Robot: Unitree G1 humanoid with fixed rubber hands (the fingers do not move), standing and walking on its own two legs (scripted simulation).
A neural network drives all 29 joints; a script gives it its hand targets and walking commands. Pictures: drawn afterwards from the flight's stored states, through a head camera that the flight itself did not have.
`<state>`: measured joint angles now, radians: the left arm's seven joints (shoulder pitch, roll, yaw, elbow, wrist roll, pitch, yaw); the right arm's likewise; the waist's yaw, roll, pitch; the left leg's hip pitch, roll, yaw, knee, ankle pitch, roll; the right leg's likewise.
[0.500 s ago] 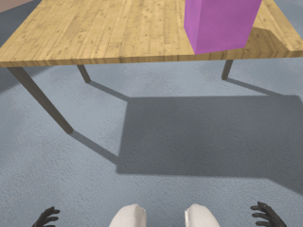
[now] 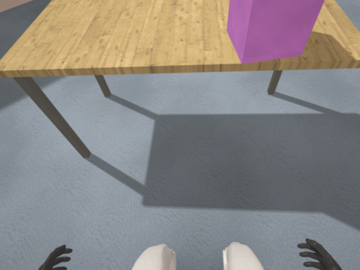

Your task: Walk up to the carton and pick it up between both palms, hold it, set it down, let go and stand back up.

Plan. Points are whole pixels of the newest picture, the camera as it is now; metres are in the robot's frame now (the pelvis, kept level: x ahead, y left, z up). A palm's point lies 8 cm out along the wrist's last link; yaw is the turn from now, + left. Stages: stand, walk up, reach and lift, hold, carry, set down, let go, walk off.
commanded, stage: walk up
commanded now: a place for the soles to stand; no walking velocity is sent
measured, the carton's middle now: (269, 5) +0.82 -0.26 +0.12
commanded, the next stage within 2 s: none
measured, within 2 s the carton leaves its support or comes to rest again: neither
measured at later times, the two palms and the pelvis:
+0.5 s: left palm (81, 253) +0.15 +0.26 -0.07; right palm out of the picture +0.09 -0.36 -0.08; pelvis +0.03 -0.06 +0.00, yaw -2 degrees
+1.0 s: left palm (127, 225) +0.21 +0.15 -0.06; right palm out of the picture +0.20 -0.47 -0.08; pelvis +0.10 -0.16 +0.01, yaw -5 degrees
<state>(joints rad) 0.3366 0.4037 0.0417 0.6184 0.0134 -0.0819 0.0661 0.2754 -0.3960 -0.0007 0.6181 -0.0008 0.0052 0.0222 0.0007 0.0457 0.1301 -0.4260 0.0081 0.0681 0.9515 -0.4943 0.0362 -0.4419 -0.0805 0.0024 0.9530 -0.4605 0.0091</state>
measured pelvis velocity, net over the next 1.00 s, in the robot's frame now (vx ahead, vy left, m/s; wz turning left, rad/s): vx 0.10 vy -0.16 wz -0.08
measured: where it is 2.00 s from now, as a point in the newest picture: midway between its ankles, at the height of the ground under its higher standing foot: (236, 238)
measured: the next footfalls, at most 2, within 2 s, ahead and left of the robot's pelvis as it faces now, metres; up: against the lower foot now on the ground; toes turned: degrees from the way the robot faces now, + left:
right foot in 0.54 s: +0.11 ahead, -0.17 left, +0.00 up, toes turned -5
left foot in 1.10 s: +0.23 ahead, -0.01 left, +0.00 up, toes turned -1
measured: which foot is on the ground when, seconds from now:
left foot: down 0.00-0.56, up 0.58-1.00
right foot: down 0.00-0.28, up 0.30-0.52, down 0.54-1.00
